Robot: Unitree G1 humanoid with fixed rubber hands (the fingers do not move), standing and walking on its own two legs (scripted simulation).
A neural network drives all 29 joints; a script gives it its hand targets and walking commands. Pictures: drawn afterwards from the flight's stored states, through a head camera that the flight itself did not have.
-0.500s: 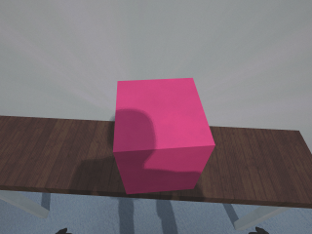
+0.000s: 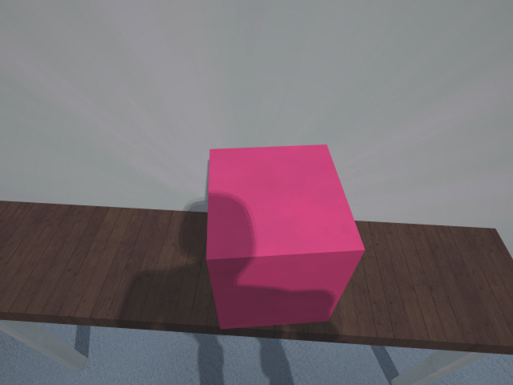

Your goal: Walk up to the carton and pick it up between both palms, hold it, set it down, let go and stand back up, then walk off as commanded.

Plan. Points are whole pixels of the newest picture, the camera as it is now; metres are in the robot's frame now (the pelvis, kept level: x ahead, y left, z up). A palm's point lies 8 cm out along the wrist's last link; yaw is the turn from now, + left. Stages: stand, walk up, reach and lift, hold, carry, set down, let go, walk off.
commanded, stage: stand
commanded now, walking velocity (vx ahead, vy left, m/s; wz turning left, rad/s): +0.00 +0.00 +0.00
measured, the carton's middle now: (271, 239) +0.37 -0.01 +0.01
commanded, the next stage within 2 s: walk up in 1.00 s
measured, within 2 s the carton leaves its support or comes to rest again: neither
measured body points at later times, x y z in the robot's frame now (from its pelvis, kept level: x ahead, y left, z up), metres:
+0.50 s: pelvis -0.01 +0.00 +0.02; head -0.01 +0.00 +0.47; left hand +0.08 +0.28 -0.12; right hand +0.08 -0.29 -0.11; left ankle +0.00 +0.10 -0.72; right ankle +0.00 -0.15 -0.72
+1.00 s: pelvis +0.00 -0.01 +0.02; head +0.01 +0.00 +0.47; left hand +0.08 +0.28 -0.12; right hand +0.09 -0.29 -0.11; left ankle +0.00 +0.10 -0.72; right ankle +0.00 -0.15 -0.72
